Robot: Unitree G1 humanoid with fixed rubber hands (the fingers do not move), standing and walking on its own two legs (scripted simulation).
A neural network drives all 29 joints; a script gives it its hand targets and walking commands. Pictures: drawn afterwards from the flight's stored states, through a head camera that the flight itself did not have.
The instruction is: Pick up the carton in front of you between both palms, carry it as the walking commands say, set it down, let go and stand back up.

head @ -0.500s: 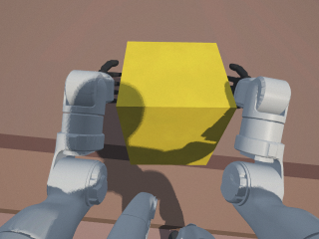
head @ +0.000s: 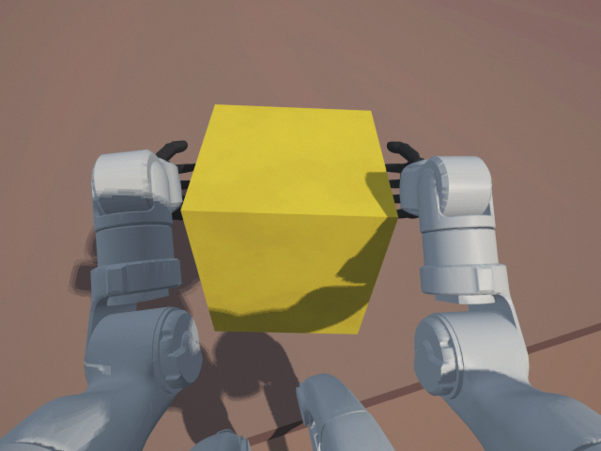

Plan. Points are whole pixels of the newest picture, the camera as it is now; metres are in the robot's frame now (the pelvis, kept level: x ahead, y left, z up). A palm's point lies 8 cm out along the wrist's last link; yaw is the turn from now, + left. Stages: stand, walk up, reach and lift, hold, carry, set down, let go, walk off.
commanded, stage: carry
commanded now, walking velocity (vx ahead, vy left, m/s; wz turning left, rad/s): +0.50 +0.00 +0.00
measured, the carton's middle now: (289, 225) +0.38 -0.04 +0.06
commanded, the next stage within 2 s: none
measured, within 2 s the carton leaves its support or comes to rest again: neither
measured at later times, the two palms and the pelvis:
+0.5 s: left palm out of the picture +0.67 +0.13 +0.30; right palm out of the picture +0.73 -0.16 +0.31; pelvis +0.32 -0.08 +0.15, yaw +2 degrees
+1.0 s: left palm out of the picture +0.99 +0.12 +0.37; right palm out of the picture +0.97 -0.18 +0.37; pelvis +0.62 -0.03 +0.22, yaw -1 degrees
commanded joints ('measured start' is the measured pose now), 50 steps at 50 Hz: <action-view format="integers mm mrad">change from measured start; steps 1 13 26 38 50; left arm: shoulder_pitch -803 -821 -1011 -756 -780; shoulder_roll -1008 -1030 -1270 -1043 -1182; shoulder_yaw -521 -641 -715 -539 -546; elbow -157 -67 -288 5 -24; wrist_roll -375 -470 -681 -461 -479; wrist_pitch -59 12 -75 -13 -89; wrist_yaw -137 -107 -195 -197 -180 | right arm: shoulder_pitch -958 -784 -782 -748 -817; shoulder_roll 1259 973 939 1034 1169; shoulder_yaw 488 329 324 392 370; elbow -255 -106 -213 -6 -112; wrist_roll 531 384 223 327 394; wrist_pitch -46 58 7 46 -62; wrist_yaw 319 313 254 273 300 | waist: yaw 100 161 232 244 137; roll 33 292 59 -129 128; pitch -506 -374 -570 -419 -506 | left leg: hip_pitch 592 283 -392 -212 495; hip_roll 290 185 48 43 320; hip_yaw -517 -20 -270 -7 -423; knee -362 -746 888 -165 -543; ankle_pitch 235 1125 -76 308 178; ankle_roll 150 130 49 -17 95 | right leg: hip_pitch -290 63 709 801 70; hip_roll -92 -69 -320 -217 -140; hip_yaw -6 -389 342 -74 -61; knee -76 -486 -1343 -1453 -724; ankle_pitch -86 -131 -30 355 -141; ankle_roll -21 -78 -187 -88 73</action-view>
